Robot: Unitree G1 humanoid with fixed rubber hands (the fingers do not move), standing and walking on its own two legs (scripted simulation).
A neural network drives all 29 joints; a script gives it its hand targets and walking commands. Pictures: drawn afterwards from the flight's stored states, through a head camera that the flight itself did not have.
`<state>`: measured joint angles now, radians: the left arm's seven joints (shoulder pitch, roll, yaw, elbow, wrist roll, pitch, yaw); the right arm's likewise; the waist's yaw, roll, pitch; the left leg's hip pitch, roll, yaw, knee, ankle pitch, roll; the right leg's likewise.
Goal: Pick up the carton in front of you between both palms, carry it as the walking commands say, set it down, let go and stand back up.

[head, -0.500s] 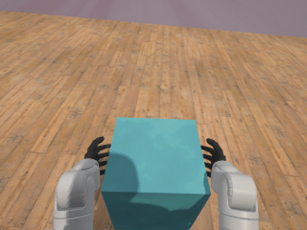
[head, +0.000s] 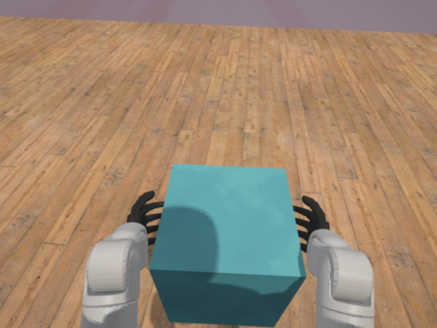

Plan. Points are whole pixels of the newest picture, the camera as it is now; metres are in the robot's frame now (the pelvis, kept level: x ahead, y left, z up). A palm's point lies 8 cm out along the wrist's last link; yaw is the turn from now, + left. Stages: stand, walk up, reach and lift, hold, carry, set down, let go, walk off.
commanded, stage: carry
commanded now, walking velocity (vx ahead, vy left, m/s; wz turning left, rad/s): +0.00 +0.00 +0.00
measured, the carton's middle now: (225, 248) +0.29 +0.00 +0.00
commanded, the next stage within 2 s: hold in 1.30 s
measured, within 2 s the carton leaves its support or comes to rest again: neither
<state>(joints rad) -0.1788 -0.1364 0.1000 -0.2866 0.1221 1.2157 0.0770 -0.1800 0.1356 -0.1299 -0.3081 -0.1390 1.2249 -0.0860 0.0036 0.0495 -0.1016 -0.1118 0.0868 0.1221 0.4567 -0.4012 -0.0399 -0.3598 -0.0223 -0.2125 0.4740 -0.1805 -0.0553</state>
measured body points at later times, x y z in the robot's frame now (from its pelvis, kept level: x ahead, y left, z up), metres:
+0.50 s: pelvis +0.01 +0.02 -0.01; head -0.01 +0.02 +0.44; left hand +0.27 +0.18 +0.05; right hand +0.28 -0.13 +0.05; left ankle -0.11 +0.12 -0.73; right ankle +0.04 -0.09 -0.73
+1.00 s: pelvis -0.04 +0.03 +0.00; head -0.07 +0.02 +0.45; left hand +0.25 +0.18 +0.02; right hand +0.26 -0.12 +0.02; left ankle -0.11 +0.12 -0.73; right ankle +0.04 -0.09 -0.73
